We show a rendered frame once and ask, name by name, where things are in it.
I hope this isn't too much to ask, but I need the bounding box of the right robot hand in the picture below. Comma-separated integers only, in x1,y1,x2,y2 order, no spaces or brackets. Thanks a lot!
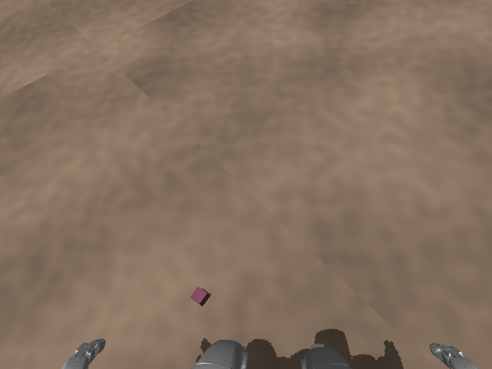
429,343,479,369

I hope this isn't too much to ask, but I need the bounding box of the cube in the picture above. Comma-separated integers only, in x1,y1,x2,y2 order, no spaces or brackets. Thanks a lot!
191,287,210,306

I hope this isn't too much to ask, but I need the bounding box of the left robot hand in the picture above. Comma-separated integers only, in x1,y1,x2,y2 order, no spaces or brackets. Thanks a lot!
61,339,105,369

